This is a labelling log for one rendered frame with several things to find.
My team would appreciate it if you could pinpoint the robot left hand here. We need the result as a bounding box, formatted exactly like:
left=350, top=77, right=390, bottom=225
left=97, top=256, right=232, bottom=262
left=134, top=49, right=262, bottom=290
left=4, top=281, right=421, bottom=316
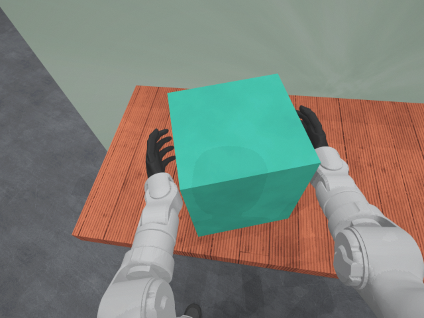
left=146, top=129, right=176, bottom=178

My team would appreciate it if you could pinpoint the robot right upper arm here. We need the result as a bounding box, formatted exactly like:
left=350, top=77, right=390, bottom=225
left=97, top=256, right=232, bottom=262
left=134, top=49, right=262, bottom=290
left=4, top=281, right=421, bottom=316
left=333, top=227, right=424, bottom=318

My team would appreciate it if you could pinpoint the left robot foot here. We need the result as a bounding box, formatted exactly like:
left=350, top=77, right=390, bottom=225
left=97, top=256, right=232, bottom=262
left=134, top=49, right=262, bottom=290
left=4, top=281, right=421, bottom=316
left=184, top=303, right=201, bottom=318

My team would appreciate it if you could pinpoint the carton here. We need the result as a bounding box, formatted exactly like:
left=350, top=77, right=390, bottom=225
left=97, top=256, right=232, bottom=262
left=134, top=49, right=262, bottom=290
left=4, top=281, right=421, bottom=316
left=167, top=74, right=321, bottom=237

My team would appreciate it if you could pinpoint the robot left upper arm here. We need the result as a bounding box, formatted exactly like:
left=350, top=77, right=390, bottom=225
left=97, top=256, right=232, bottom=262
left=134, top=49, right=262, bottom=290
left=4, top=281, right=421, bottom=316
left=98, top=277, right=176, bottom=318

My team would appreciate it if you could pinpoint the robot right hand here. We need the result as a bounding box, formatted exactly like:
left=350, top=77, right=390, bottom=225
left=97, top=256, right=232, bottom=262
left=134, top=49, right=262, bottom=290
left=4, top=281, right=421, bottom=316
left=296, top=105, right=329, bottom=149

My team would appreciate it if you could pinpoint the table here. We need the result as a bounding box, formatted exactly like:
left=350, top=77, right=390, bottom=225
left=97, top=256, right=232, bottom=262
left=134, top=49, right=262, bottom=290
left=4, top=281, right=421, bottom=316
left=72, top=85, right=424, bottom=283

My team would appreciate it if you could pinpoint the robot right forearm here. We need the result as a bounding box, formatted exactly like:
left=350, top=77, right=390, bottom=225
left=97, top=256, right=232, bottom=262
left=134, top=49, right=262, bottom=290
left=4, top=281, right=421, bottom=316
left=310, top=146, right=424, bottom=278

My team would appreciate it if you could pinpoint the robot left forearm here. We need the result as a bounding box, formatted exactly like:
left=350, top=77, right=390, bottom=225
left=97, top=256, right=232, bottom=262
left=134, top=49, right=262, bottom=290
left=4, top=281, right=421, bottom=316
left=97, top=172, right=183, bottom=318

